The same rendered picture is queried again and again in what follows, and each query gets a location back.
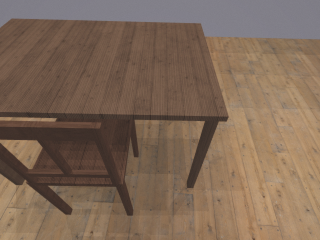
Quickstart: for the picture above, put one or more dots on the chair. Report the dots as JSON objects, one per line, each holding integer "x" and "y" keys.
{"x": 75, "y": 152}

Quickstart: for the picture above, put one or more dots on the table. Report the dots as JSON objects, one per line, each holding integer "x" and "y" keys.
{"x": 118, "y": 70}

